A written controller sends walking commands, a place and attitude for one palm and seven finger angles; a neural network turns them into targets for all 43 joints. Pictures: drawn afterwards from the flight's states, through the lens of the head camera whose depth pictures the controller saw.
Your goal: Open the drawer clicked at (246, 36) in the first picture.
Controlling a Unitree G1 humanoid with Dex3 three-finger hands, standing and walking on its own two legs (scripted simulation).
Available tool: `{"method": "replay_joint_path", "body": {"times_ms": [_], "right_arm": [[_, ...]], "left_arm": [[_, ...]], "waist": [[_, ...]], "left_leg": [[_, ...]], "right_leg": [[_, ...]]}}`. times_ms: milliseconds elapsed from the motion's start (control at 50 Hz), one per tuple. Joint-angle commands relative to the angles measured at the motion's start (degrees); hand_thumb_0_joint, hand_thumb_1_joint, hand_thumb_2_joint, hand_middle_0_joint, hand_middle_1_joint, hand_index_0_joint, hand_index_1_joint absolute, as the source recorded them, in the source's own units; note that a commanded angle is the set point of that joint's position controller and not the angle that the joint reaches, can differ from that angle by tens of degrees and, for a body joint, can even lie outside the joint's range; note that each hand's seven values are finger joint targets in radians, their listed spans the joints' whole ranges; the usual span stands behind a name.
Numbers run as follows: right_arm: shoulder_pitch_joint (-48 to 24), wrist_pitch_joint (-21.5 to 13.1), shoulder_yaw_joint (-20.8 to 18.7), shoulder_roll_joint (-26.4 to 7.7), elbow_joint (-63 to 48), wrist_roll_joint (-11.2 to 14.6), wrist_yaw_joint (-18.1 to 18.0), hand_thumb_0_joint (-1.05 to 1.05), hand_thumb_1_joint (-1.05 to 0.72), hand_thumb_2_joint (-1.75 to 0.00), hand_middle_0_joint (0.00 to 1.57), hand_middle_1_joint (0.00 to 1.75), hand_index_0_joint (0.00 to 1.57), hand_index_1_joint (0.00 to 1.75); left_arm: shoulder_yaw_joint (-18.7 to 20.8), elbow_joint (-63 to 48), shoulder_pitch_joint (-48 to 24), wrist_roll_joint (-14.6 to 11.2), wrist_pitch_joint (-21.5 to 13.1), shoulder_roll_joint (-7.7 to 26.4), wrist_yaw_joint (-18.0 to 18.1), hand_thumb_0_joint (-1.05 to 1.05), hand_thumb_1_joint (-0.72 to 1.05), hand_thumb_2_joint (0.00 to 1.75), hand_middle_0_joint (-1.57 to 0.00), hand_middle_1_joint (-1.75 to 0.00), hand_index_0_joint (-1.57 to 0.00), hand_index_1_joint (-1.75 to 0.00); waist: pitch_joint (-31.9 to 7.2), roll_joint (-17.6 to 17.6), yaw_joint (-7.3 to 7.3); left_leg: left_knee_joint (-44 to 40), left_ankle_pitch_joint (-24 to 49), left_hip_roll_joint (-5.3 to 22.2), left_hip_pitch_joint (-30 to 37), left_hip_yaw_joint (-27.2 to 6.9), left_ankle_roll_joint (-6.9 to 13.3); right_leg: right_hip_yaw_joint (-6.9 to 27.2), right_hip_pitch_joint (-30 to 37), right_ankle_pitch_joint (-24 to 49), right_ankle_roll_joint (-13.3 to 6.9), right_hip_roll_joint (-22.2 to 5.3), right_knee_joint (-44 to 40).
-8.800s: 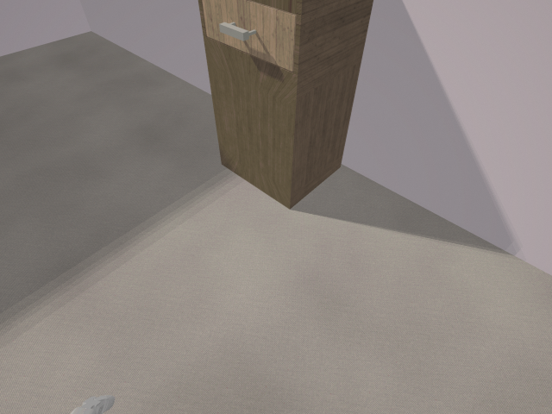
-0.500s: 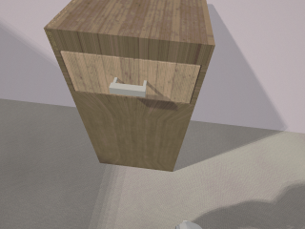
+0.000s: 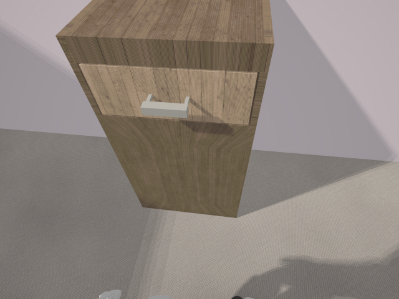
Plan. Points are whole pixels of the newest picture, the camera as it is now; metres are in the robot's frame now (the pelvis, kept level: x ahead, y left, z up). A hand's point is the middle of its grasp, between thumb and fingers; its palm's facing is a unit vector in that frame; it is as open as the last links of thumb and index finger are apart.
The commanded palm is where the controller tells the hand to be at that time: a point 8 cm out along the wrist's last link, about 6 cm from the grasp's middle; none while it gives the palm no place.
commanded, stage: come to a stop and stand still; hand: left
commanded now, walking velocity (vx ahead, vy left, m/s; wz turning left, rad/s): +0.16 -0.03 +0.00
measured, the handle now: (166, 104) +0.59 +0.13 +0.03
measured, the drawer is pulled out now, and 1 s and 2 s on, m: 0.00 0.00 0.00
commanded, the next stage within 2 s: look again from close up in 1.36 s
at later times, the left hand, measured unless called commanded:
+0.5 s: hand out of the picture -0.04 +0.21 -0.17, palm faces -0.05 -0.98 -0.19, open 7.4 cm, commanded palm none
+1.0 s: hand out of the picture +0.03 +0.13 -0.17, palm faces +0.04 -0.98 -0.21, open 7.1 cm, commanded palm none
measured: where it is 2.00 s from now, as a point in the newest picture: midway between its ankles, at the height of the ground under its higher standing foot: outside the picture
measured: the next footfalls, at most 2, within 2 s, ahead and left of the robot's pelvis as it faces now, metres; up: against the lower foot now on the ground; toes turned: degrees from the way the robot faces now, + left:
left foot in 0.10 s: -0.02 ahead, +0.15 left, +0.00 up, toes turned +2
right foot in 0.58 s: +0.00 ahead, -0.12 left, +0.00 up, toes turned -5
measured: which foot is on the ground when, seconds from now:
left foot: up 0.00-0.08, down 0.10-0.60, up 0.62-0.84, down 0.86-1.00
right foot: down 0.00-0.10, up 0.12-0.56, down 0.58-1.00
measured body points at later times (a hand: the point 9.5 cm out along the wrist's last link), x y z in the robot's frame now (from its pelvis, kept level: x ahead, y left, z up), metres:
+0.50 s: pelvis -0.03 +0.02 +0.01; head +0.00 +0.02 +0.46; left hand -0.04 +0.26 -0.15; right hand -0.11 -0.19 -0.14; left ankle -0.06 +0.15 -0.73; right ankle -0.06 -0.11 -0.70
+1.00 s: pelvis +0.01 -0.05 +0.01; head +0.02 -0.05 +0.46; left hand +0.02 +0.18 -0.15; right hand +0.03 -0.27 -0.15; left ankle -0.01 +0.09 -0.73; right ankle -0.04 -0.12 -0.73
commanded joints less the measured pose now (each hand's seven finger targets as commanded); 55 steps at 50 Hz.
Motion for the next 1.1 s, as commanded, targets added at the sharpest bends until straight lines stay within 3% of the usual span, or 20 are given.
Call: {"method": "replay_joint_path", "body": {"times_ms": [0, 40, 60, 100, 120, 140, 180, 260, 420, 480, 520, 560, 580, 620, 680, 740, 800, 840, 920, 1080], "right_arm": [[9.3, -1.2, 0.3, -1.1, -1.2, 0.3, 0.3, 0.00, -0.90, -0.90, 0.20, 0.30, 0.20, 0.30], [17.0, -1.6, 0.7, -0.5, 1.6, 0.2, 0.1, 0.00, -0.90, -0.90, 0.20, 0.30, 0.20, 0.30], [19.2, -2.0, 0.8, -1.6, 2.4, 0.1, -0.1, 0.00, -0.90, -0.90, 0.20, 0.30, 0.20, 0.30], [12.5, -2.5, 0.0, -8.4, -0.9, -1.1, -0.9, 0.00, -0.90, -0.90, 0.20, 0.30, 0.20, 0.30], [6.4, -2.4, 0.5, -9.2, -3.4, -1.3, -1.3, 0.00, -0.90, -0.90, 0.20, 0.30, 0.20, 0.30], [3.0, -2.8, 1.0, -7.5, -3.4, -1.1, -1.3, 0.00, -0.90, -0.90, 0.20, 0.30, 0.20, 0.30], [3.1, -3.8, 1.5, -6.3, -3.3, -0.7, -1.8, 0.00, -0.90, -0.90, 0.20, 0.30, 0.20, 0.30], [12.4, -4.8, 0.7, -6.4, -0.6, -0.5, -2.3, 0.00, -0.90, -0.90, 0.20, 0.30, 0.20, 0.30], [18.0, -4.9, 0.6, -6.0, 2.9, -1.1, -2.8, 0.00, -0.90, -0.90, 0.20, 0.30, 0.20, 0.30], [15.4, -4.5, 0.7, -5.9, 3.4, -0.9, -2.5, 0.00, -0.90, -0.90, 0.20, 0.30, 0.20, 0.30], [15.1, -4.5, 0.9, -4.6, 4.1, -0.2, -2.4, 0.00, -0.90, -0.90, 0.20, 0.30, 0.20, 0.30], [15.3, -4.7, 2.3, 1.1, 3.5, 0.7, -1.8, 0.00, -0.90, -0.90, 0.20, 0.30, 0.20, 0.30], [13.5, -4.0, 2.5, 1.6, 2.6, 0.4, -1.7, 0.00, -0.90, -0.90, 0.20, 0.30, 0.20, 0.30], [12.0, -2.8, 2.1, 1.4, 3.0, -0.2, -1.7, 0.00, -0.90, -0.90, 0.20, 0.30, 0.20, 0.30], [13.5, -2.8, 2.5, 2.9, 5.4, 0.1, -1.8, 0.00, -0.90, -0.90, 0.20, 0.30, 0.20, 0.30], [12.1, -2.7, 2.6, 2.9, 5.5, 0.2, -1.8, 0.00, -0.90, -0.90, 0.20, 0.30, 0.20, 0.30], [12.3, -2.9, 2.7, 2.1, 5.9, 0.2, -1.9, 0.00, -0.90, -0.90, 0.20, 0.30, 0.20, 0.30], [12.0, -3.8, 2.7, 0.2, 6.4, 0.1, -2.0, 0.00, -0.90, -0.90, 0.20, 0.30, 0.20, 0.30], [7.4, -3.8, 3.0, -0.7, 6.4, 0.2, -2.3, 0.00, -0.90, -0.90, 0.20, 0.30, 0.20, 0.30], [6.1, -3.7, 3.3, -1.9, 5.8, 0.4, -2.6, 0.00, -0.90, -0.90, 0.20, 0.30, 0.20, 0.30]], "left_arm": [[3.2, -1.8, 2.6, 0.4, -0.4, 12.9, 0.3, 0.00, 0.90, 0.90, -0.20, -0.30, -0.20, -0.30], [3.0, -1.4, 0.5, -0.1, 0.1, 12.5, 0.1, 0.00, 0.90, 0.90, -0.20, -0.30, -0.20, -0.30], [2.5, -1.2, 0.8, -0.5, 0.3, 11.0, -0.1, 0.00, 0.90, 0.90, -0.20, -0.30, -0.20, -0.30], [1.2, -2.1, 1.4, -1.6, 0.8, 4.7, -0.5, 0.00, 0.90, 0.90, -0.20, -0.30, -0.20, -0.30], [1.7, -2.1, 1.1, -1.3, 1.0, 5.8, -0.8, 0.00, 0.90, 0.90, -0.20, -0.30, -0.20, -0.30], [2.2, -0.1, 2.9, -0.2, 1.4, 7.0, -1.2, 0.00, 0.90, 0.90, -0.20, -0.30, -0.20, -0.30], [2.6, 1.8, 8.8, -0.1, 0.8, 6.9, -2.3, 0.00, 0.90, 0.90, -0.20, -0.30, -0.20, -0.30], [2.2, 2.8, 8.8, -0.1, -0.4, 7.2, -2.6, 0.00, 0.90, 0.90, -0.20, -0.30, -0.20, -0.30], [0.7, 1.3, 3.6, -0.8, -0.4, 4.6, -3.0, 0.00, 0.90, 0.90, -0.20, -0.30, -0.20, -0.30], [0.2, 3.2, 7.1, -1.3, -1.1, 3.3, -2.6, 0.00, 0.90, 0.90, -0.20, -0.30, -0.20, -0.30], [0.3, 5.5, 11.4, -1.3, -1.8, 3.5, -2.2, 0.00, 0.90, 0.90, -0.20, -0.30, -0.20, -0.30], [0.8, 7.6, 15.1, -1.2, -2.9, 9.2, -0.9, 0.00, 0.90, 0.90, -0.20, -0.30, -0.20, -0.30], [1.1, 7.1, 14.8, -1.3, -2.7, 11.2, -0.6, 0.00, 0.90, 0.90, -0.20, -0.30, -0.20, -0.30], [1.0, 6.6, 11.0, -1.2, -2.6, 9.1, -0.3, 0.00, 0.90, 0.90, -0.20, -0.30, -0.20, -0.30], [-0.2, 6.7, 8.4, -1.3, -2.6, 5.7, 0.0, 0.00, 0.90, 0.90, -0.20, -0.30, -0.20, -0.30], [-0.4, 6.5, 8.0, -1.4, -2.9, 5.8, 0.1, 0.00, 0.90, 0.90, -0.20, -0.30, -0.20, -0.30], [-0.5, 6.3, 6.5, -1.7, -2.6, 5.9, 0.2, 0.00, 0.90, 0.90, -0.20, -0.30, -0.20, -0.30], [-0.8, 6.2, 6.5, -2.2, -2.3, 4.7, 0.0, 0.00, 0.90, 0.90, -0.20, -0.30, -0.20, -0.30], [-0.9, 7.1, 8.1, -1.8, -1.7, 5.1, 0.0, 0.00, 0.90, 0.90, -0.20, -0.30, -0.20, -0.30], [-1.4, 8.4, 11.2, -1.7, -2.4, 6.3, 0.3, 0.00, 0.90, 0.90, -0.20, -0.30, -0.20, -0.30]], "waist": [[-7.8, -13.2, 0.20], [-8.3, -12.6, -3.21], [-8.0, -7.7, -3.95], [2.4, 18.9, -2.87], [7.3, 15.2, -1.11], [7.4, 14.7, 0.72], [5.0, 9.5, 2.31], [0.2, 5.6, -1.56], [-1.6, 8.6, -4.24], [-3.4, 9.9, -2.30], [-5.8, 5.9, -0.26], [-8.2, -9.3, 0.69], [-6.0, -12.9, 1.19], [0.1, -14.6, 0.64], [0.3, -7.5, -0.89], [-1.2, -7.2, -0.98], [-2.1, -7.1, -1.87], [-3.2, -1.0, -1.62], [-1.2, 3.2, -0.44], [-5.6, -0.5, -0.68]], "left_leg": [[-13.9, 0.0, -0.8, 5.7, 3.1, 1.1], [-25.8, 6.2, -2.7, 16.6, 5.7, 2.1], [-32.0, 6.3, -1.3, 19.8, 3.3, 2.6], [-50.2, -19.0, 17.9, 2.0, -22.1, 7.8], [-53.8, -20.8, 20.3, -8.5, -23.4, 9.9], [-53.7, -17.6, 16.5, -10.9, -18.7, 7.7], [-48.8, -8.9, 12.5, -2.9, -12.9, 6.4], [-44.6, 2.4, 12.5, 14.6, -10.4, 7.3], [-39.8, 21.7, 16.4, 17.9, -10.8, 12.5], [-35.5, 26.8, 13.5, 12.1, -8.2, 10.7], [-30.7, 23.1, 9.7, 7.4, -5.0, 7.0], [-22.4, 6.0, 2.8, -4.4, 2.8, 1.9], [-17.5, -3.4, 2.2, -4.2, 3.4, 1.4], [-11.4, -2.2, 3.8, -3.1, 1.1, 1.8], [-11.1, 1.7, 3.8, -1.1, 2.0, 1.5], [-14.0, 5.0, 3.5, 1.4, 2.6, 0.8], [-23.6, 13.2, 3.6, 8.3, 2.7, 0.8], [-29.5, 27.8, 6.2, 13.3, -0.3, 2.0], [-30.0, 30.7, 7.3, 11.9, 0.1, 3.0], [-30.0, 31.7, 6.7, 16.1, 1.7, 2.6]], "right_leg": [[15.6, 4.6, -18.3, -5.0, -11.5, -16.5], [12.5, -1.2, -24.9, -0.5, -8.3, -16.5], [10.4, -4.2, -27.1, 1.7, -5.9, -12.1], [2.3, -10.0, -20.0, 4.7, 3.3, 11.1], [6.9, -7.1, -16.7, 3.8, 1.8, 17.9], [9.0, -4.5, -13.2, 3.6, 2.1, 22.6], [7.6, -8.7, -10.3, 3.7, 4.2, 30.9], [7.0, -17.4, -8.3, 4.8, 3.0, 33.8], [4.6, -10.0, -17.3, 4.5, 0.0, 16.4], [1.8, 1.9, -15.7, 3.8, 2.5, 5.4], [1.4, 12.9, -3.5, 3.8, 2.5, -6.4], [14.8, 25.4, 4.5, 0.1, -11.2, -10.0], [17.8, 19.6, 1.6, -3.1, -16.3, -13.4], [16.9, 10.2, -0.5, -5.1, -13.8, -15.5], [10.8, 11.9, 14.6, -6.0, -10.8, -11.7], [8.8, 12.7, 20.8, -6.0, -9.5, -10.2], [8.4, 9.9, 14.4, -4.9, -8.1, -9.0], [6.9, 8.2, 9.1, -1.2, -4.2, -6.7], [6.4, 11.1, 7.2, 0.9, -2.9, -8.3], [6.6, 15.0, 17.2, 0.8, -3.8, -8.9]]}}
